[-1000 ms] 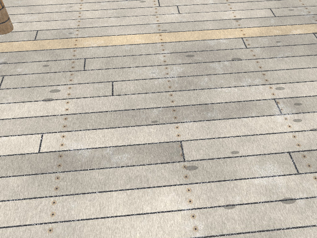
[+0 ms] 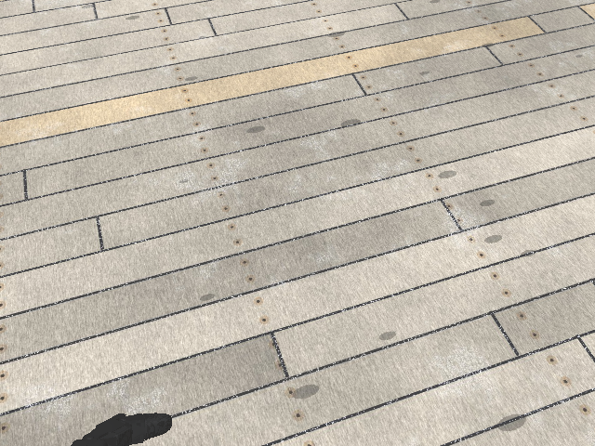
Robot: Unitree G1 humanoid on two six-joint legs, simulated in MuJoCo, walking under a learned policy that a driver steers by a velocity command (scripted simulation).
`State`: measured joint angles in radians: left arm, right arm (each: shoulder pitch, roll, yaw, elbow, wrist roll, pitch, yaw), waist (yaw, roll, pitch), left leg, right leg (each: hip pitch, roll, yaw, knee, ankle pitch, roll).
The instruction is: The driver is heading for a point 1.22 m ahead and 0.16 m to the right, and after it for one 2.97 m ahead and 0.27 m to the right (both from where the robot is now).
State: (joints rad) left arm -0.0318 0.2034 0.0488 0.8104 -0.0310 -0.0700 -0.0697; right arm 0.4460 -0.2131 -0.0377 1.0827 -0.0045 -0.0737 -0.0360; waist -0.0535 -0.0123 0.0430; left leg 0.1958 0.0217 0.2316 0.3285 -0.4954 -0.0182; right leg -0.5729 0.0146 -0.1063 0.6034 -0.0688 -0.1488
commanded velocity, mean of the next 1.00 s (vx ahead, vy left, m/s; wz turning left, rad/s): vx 0.49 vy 0.00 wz -0.36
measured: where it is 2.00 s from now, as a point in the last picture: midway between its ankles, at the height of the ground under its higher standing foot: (360, 210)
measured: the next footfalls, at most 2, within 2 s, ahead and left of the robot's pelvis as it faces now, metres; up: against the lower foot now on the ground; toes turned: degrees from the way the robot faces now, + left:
right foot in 0.02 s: +0.19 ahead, -0.08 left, +0.00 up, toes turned -3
left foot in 0.50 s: +0.48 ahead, +0.07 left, +0.00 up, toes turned -20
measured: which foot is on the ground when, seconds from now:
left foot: down 0.00-0.02, up 0.04-0.48, down 0.50-1.00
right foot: up 0.00-0.00, down 0.02-0.52, up 0.54-0.98, down 1.00-1.00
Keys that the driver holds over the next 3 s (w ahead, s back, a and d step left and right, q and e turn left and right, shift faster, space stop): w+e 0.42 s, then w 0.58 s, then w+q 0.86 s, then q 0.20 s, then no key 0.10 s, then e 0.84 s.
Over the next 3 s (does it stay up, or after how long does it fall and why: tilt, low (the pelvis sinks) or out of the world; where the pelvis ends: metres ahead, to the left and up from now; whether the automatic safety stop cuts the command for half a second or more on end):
stays up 1.16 -0.20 0.02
